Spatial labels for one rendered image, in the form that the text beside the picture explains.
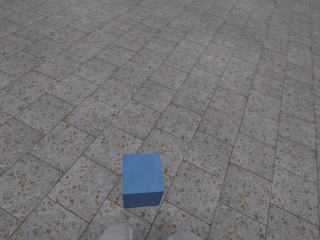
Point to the carton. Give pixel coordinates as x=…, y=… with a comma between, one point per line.
x=142, y=180

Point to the left robot thigh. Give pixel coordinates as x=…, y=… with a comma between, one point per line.
x=117, y=231

